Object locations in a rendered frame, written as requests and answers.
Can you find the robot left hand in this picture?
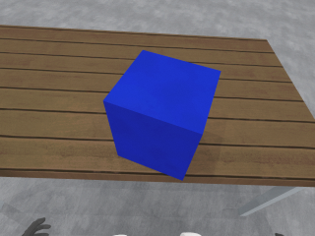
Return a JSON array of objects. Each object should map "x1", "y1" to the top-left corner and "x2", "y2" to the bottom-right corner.
[{"x1": 22, "y1": 217, "x2": 51, "y2": 236}]

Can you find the carton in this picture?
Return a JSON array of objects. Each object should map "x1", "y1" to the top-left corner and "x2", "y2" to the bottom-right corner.
[{"x1": 103, "y1": 50, "x2": 221, "y2": 181}]

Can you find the table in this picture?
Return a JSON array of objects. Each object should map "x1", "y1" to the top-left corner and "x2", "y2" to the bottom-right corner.
[{"x1": 0, "y1": 25, "x2": 315, "y2": 216}]

